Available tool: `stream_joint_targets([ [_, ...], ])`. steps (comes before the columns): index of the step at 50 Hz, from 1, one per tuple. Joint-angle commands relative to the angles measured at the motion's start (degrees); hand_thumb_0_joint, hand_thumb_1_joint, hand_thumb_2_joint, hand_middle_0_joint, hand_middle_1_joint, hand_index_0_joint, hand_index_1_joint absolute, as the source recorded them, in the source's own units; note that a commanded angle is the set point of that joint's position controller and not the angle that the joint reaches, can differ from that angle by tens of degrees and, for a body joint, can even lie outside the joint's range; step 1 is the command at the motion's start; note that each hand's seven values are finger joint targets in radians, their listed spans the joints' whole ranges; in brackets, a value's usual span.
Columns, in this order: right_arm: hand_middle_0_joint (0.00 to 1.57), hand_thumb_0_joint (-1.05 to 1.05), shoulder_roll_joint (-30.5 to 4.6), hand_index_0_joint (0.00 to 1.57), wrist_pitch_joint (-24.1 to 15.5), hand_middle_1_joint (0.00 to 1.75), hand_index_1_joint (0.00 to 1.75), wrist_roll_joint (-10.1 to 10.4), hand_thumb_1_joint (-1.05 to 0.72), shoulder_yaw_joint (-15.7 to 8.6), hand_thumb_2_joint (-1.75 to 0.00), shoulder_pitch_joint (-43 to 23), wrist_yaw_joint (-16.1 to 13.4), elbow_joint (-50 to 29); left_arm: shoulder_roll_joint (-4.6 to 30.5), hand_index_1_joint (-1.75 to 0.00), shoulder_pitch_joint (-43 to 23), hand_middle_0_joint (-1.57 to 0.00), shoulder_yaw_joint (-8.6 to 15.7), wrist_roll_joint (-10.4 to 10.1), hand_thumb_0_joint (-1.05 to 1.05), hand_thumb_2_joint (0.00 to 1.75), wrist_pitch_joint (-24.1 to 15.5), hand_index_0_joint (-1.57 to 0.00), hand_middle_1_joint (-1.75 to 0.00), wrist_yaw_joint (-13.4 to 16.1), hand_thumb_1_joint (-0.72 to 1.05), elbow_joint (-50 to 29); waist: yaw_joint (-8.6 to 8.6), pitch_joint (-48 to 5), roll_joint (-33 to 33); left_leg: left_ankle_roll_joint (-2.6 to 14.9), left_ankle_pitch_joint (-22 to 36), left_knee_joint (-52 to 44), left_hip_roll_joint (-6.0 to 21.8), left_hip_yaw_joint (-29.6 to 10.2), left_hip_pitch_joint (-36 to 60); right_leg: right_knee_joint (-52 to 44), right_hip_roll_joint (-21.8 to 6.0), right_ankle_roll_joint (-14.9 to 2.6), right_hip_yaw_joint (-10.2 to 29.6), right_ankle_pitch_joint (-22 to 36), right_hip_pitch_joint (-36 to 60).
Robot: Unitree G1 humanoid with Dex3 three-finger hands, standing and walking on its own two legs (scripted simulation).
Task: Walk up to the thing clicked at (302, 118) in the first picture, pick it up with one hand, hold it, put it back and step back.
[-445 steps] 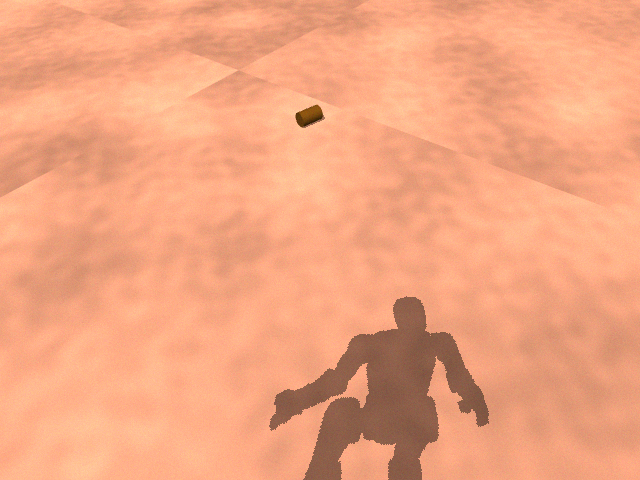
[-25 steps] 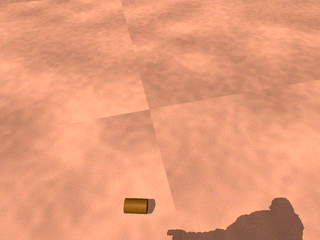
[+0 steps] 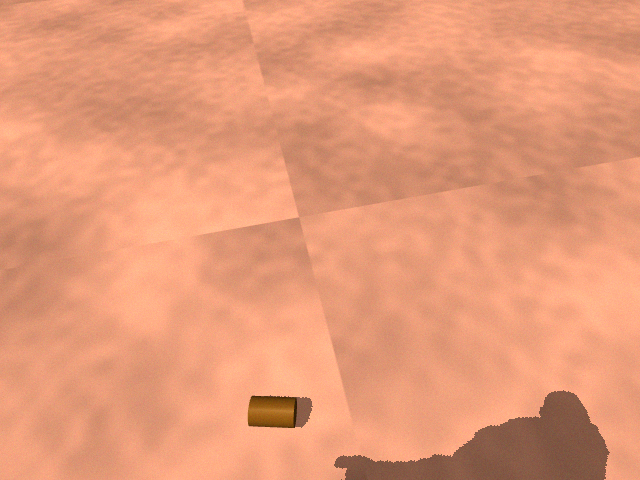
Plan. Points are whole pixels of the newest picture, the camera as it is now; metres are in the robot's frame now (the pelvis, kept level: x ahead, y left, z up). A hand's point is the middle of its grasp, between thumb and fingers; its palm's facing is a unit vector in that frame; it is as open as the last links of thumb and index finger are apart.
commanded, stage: stand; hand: left
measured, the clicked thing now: (273, 411) +0.44 +0.19 -0.74
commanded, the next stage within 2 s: walk up in 0.66 s
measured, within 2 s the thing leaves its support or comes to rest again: neither
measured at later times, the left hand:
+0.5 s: hand out of the picture +0.07 +0.25 -0.16, palm faces -0.01 -0.94 -0.34, open 7.4 cm
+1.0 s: hand out of the picture +0.08 +0.26 -0.16, palm faces +0.00 -0.94 -0.33, open 7.4 cm
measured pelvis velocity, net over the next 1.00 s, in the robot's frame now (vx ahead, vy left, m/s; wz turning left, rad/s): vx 0.02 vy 0.00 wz -0.01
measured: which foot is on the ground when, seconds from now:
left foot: down 0.00-1.00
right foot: down 0.00-1.00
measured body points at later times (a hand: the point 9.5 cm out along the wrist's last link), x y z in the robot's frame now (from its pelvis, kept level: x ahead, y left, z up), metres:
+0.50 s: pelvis +0.00 +0.00 +0.00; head +0.01 +0.00 +0.45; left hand +0.08 +0.30 -0.13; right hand +0.08 -0.30 -0.13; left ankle -0.02 +0.12 -0.75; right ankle -0.01 -0.12 -0.75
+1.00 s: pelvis +0.02 +0.00 -0.01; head +0.03 +0.00 +0.44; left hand +0.08 +0.30 -0.14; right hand +0.09 -0.30 -0.14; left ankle -0.02 +0.12 -0.75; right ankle -0.01 -0.12 -0.75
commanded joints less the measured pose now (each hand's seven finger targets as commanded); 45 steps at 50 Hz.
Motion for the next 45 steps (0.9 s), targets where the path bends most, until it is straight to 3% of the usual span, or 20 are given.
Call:
stream_joint_targets([
  [1, 0.20, 0.00, -12.2, 0.20, -1.0, 0.30, 0.30, -0.2, -0.90, -2.3, -0.90, -1.9, -1.0, -3.5, 12.7, -0.30, -2.6, -0.20, 2.2, 0.1, 0.00, 0.90, -1.4, -0.20, -0.30, 1.0, 0.90, -3.6, -0.21, -5.2, -1.1, 1.34, 12.2, -1.7, 7.5, -5.1, 0.3, -2.2, -7.5, -1.32, 6.2, 11.8, 2.5],
  [16, 0.20, 0.00, -11.7, 0.20, -0.9, 0.30, 0.30, -0.1, -0.90, -2.3, -0.90, -2.1, -1.0, -3.9, 12.6, -0.30, -2.5, -0.20, 2.1, 0.1, 0.00, 0.90, -1.5, -0.20, -0.30, 1.1, 0.90, -3.7, -0.37, -3.7, -0.6, 1.15, 11.8, -2.0, 7.4, -5.3, -0.4, -2.6, -7.4, -1.05, 5.9, 11.3, 1.7],
  [19, 0.20, 0.00, -12.0, 0.20, -0.9, 0.30, 0.30, -0.3, -0.90, -2.4, -0.90, -2.1, -1.0, -3.9, 12.6, -0.30, -2.5, -0.20, 2.2, 0.2, 0.00, 0.90, -1.4, -0.20, -0.30, 1.0, 0.90, -3.9, -0.25, -3.8, -0.1, 1.25, 9.5, -2.3, 7.2, -5.0, -1.0, -3.0, -7.4, -1.05, 6.0, 9.5, 1.9],
  [31, 0.20, 0.00, -12.0, 0.20, -1.0, 0.30, 0.30, -0.2, -0.90, -2.5, -0.90, -2.1, -1.0, -4.0, 12.4, -0.30, -2.3, -0.20, 2.1, 0.1, 0.00, 0.90, -1.3, -0.20, -0.30, 1.1, 0.90, -3.9, -0.09, -3.9, -0.3, 1.20, 12.7, -2.4, 7.6, -5.3, 0.0, -2.1, -7.4, -1.36, 5.8, 11.4, 2.3],
  [32, 0.20, 0.00, -12.1, 0.20, -1.0, 0.30, 0.30, -0.3, -0.90, -2.5, -0.90, -1.8, -1.0, -3.9, 12.3, -0.30, -2.2, -0.20, 2.1, 0.2, 0.00, 0.90, -1.3, -0.20, -0.30, 1.0, 0.90, -4.0, -0.05, -4.3, -0.3, 1.29, 12.0, -2.3, 7.4, -5.0, -0.3, -2.5, -7.4, -1.29, 5.8, 11.0, 2.5],
  [33, 0.20, 0.00, -12.6, 0.20, -1.3, 0.30, 0.30, -0.9, -0.90, -3.6, -0.90, -0.3, -0.8, -5.0, 13.1, -0.30, -0.7, -0.20, 3.4, 0.4, 0.00, 0.90, -1.4, -0.20, -0.30, 0.5, 0.90, -5.3, 0.25, -5.4, -1.3, 2.42, 5.7, -1.2, 5.7, -3.7, 0.5, -1.0, -4.7, -1.89, 4.8, 5.3, 3.0],
  [38, 0.20, 0.00, -12.3, 0.20, -1.4, 0.30, 0.30, -1.2, -0.90, -4.0, -0.90, 0.2, -0.6, -6.1, 12.6, -0.30, -1.2, -0.20, 3.8, 0.8, 0.00, 0.90, -1.1, -0.20, -0.30, 0.1, 0.90, -5.9, 0.28, 0.6, -0.1, 3.27, -4.0, -2.5, 5.7, -5.2, -5.4, -0.2, -4.6, -2.32, 5.5, -0.7, -0.1],
  [40, 0.20, 0.00, -12.0, 0.20, -1.6, 0.30, 0.30, -1.2, -0.90, -3.9, -0.90, 0.3, -0.6, -6.8, 12.3, -0.30, -0.6, -0.20, 3.9, 0.6, 0.00, 0.90, -1.2, -0.20, -0.30, 0.0, 0.90, -6.1, 0.60, 1.5, 0.1, 3.32, -1.2, -2.0, 5.8, -5.4, -5.2, 0.2, -4.5, -2.35, 5.7, 1.2, -1.0],
  [45, 0.20, 0.00, -11.8, 0.20, -2.0, 0.30, 0.30, -0.9, -0.90, -4.2, -0.90, 1.3, -0.8, -8.1, 12.5, -0.30, 0.3, -0.20, 3.8, 0.4, 0.00, 0.90, -1.4, -0.20, -0.30, 0.2, 0.90, -7.2, 0.26, -2.5, 0.2, 3.00, 11.4, 1.1, 6.0, -4.3, -0.5, 2.1, -5.1, -2.67, 5.9, 12.1, 1.1],
])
